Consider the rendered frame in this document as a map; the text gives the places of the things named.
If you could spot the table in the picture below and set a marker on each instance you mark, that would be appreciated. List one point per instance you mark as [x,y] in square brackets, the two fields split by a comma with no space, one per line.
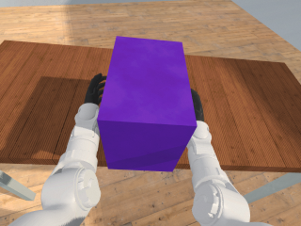
[252,109]

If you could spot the robot right forearm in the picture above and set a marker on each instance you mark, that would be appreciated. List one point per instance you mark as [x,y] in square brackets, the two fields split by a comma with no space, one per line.
[203,161]

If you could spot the robot right upper arm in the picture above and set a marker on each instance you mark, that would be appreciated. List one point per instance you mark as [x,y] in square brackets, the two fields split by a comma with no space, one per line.
[214,205]

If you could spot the robot left forearm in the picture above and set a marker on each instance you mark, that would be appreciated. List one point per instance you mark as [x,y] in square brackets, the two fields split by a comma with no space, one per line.
[83,144]

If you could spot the robot left upper arm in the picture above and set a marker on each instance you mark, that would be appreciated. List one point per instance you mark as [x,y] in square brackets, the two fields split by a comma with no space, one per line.
[66,199]

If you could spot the right robot hand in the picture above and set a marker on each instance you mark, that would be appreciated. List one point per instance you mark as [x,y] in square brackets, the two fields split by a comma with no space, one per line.
[197,106]

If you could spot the carton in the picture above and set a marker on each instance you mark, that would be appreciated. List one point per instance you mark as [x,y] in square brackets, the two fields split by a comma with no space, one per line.
[146,116]

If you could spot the left robot hand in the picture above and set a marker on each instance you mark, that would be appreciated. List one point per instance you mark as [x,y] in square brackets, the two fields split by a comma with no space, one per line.
[93,92]

